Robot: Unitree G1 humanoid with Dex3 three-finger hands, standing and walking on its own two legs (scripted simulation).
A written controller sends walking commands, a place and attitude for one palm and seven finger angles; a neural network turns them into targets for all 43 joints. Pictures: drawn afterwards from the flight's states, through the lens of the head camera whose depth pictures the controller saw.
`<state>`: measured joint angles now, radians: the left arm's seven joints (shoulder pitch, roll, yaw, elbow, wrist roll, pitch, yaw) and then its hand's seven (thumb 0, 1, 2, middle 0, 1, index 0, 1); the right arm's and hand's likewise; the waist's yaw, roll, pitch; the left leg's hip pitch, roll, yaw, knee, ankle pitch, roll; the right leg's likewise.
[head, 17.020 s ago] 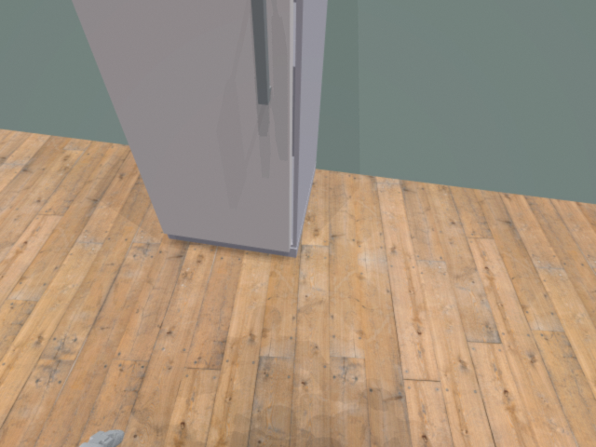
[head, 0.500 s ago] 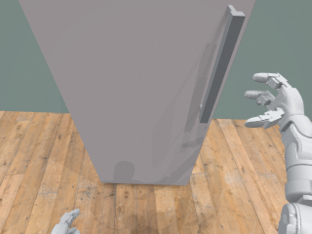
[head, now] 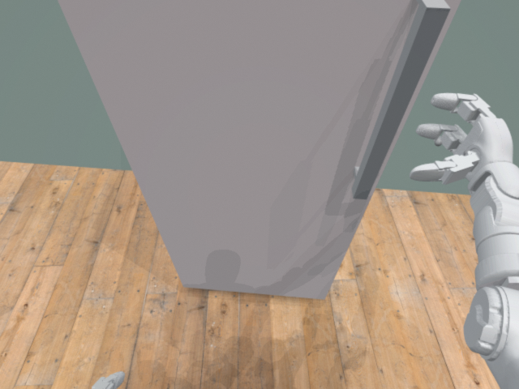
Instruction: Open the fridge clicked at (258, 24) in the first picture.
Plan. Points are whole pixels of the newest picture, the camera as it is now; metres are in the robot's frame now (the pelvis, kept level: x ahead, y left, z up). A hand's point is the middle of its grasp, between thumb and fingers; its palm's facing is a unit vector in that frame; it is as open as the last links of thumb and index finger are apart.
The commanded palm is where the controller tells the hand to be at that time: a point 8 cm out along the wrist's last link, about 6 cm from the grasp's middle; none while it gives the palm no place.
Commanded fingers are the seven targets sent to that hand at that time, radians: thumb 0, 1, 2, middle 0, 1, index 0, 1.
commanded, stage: move the hooked fingers beside the handle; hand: right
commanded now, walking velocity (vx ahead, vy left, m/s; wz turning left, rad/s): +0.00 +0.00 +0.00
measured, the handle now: (384, 114) +0.50 -0.12 +0.18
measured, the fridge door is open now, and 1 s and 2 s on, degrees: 0 0 0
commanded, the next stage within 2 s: feel for the door with the fingertips in 0.64 s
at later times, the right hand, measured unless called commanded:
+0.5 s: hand (435, 143) +0.46 -0.19 +0.17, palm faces -0.03 +1.00 +0.01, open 14.0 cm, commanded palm +0.44 -0.24 +0.17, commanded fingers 0.00 0.50 -0.30 0.30 1.20 0.30 1.20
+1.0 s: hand (419, 143) +0.46 -0.17 +0.17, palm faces -0.05 +1.00 +0.02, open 14.0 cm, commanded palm +0.43 -0.21 +0.17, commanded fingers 0.00 0.50 -0.30 0.30 1.20 0.30 1.20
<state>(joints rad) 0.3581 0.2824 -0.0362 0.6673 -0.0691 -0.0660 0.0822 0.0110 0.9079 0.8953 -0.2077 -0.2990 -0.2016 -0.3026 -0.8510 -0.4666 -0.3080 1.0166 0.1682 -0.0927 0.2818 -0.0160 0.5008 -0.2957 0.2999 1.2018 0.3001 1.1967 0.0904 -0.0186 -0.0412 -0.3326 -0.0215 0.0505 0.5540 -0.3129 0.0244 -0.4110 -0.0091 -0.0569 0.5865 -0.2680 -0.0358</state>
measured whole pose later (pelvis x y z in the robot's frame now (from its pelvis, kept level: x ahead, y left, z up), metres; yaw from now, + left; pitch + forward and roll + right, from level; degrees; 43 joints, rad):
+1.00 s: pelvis +0.00 +0.00 +0.00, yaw +0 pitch +6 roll +1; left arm 0.37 0.28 -0.03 0.66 -0.07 -0.04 0.06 0.01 0.91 0.90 -0.21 -0.30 -0.20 -0.30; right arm -0.80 -0.37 -0.25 0.90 0.18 -0.07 0.23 -0.02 0.50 -0.30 0.30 1.20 0.30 1.20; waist 0.07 -0.02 -0.06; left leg -0.34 -0.02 0.05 0.56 -0.32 0.02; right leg -0.42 -0.01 -0.05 0.60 -0.28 -0.04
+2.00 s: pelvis -0.01 +0.00 +0.00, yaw +0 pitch +7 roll +1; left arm 0.41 0.28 -0.03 0.69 -0.05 -0.08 0.05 0.01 0.91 0.90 -0.21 -0.30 -0.20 -0.30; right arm -0.95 -0.39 -0.26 1.09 0.16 -0.15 0.20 -0.02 0.50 -0.30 0.36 1.25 0.35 1.23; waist 0.10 -0.02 -0.06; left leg -0.40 -0.02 0.05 0.59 -0.31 0.02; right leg -0.48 -0.01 -0.05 0.63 -0.27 -0.04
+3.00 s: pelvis +0.00 +0.01 +0.00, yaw +0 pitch +5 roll +0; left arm 0.36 0.27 -0.01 0.67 -0.06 -0.05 0.04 0.01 0.91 0.90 -0.21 -0.30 -0.20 -0.30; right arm -0.82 -0.27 -0.20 0.88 0.16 -0.09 0.11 -0.02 0.50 -0.30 0.30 1.20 0.30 1.20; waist 0.07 -0.03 -0.05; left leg -0.33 -0.04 0.05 0.56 -0.31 0.04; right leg -0.40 -0.02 -0.05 0.58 -0.26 -0.02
